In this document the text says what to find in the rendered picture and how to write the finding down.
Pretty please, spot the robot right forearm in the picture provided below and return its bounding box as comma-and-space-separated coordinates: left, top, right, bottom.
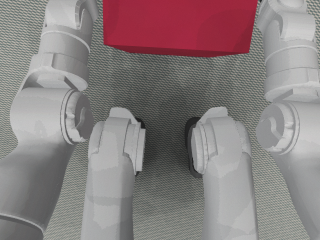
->
256, 0, 320, 104

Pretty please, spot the robot left upper arm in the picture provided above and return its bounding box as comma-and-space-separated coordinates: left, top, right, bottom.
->
0, 87, 95, 240

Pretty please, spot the robot thigh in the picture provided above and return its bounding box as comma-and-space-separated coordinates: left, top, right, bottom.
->
191, 116, 259, 240
80, 116, 146, 240

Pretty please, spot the robot right upper arm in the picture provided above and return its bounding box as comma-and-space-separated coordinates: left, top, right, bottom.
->
255, 100, 320, 240

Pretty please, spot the robot right thigh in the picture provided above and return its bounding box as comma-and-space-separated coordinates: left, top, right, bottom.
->
191, 116, 259, 240

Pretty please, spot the carton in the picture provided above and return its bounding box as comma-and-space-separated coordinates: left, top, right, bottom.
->
102, 0, 258, 58

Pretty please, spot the robot left thigh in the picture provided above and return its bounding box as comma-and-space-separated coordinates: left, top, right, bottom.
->
80, 116, 146, 240

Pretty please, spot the robot left forearm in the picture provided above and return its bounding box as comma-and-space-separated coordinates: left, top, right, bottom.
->
10, 0, 100, 130

